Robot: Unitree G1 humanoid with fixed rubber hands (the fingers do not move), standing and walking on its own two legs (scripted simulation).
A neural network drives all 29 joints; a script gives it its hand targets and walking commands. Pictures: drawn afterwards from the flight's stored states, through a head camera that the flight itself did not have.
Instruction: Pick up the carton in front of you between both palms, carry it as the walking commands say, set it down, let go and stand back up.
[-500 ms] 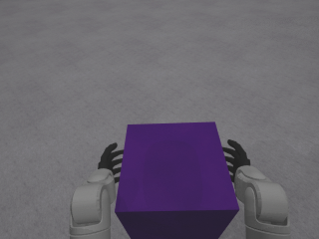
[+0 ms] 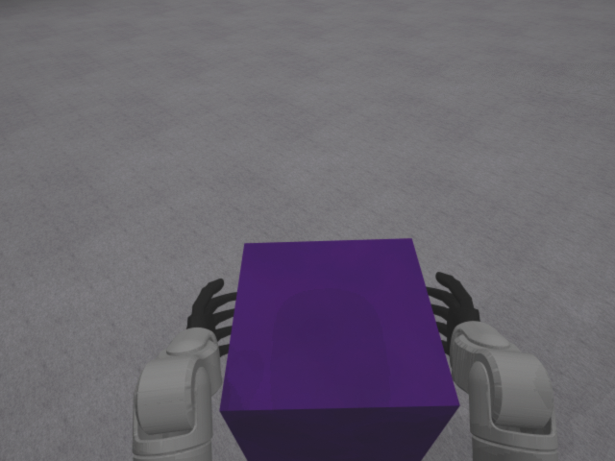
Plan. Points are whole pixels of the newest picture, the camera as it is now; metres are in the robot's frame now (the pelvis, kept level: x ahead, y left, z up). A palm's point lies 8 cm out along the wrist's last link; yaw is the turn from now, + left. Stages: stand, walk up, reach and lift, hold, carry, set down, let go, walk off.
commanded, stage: carry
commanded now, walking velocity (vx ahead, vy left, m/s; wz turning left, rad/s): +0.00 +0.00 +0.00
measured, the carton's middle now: (330, 362) +0.27 +0.00 +0.02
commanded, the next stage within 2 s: hold in 1.52 s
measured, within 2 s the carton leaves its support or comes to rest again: neither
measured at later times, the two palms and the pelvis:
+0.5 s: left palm (199, 393) +0.21 +0.15 +0.06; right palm (469, 389) +0.21 -0.15 +0.06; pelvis -0.05 +0.00 +0.00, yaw +0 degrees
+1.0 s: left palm (199, 394) +0.22 +0.16 +0.04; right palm (457, 389) +0.22 -0.14 +0.04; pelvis -0.07 +0.01 +0.00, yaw +0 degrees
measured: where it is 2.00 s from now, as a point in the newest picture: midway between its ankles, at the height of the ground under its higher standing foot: outside the picture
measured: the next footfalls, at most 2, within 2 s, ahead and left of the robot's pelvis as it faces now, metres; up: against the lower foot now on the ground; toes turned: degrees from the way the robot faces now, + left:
none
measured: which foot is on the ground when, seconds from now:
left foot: down 0.00-1.00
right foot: down 0.00-1.00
